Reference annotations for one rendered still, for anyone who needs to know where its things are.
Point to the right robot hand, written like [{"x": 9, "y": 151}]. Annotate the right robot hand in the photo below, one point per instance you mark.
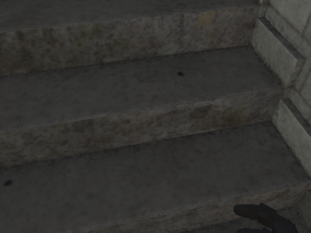
[{"x": 265, "y": 216}]

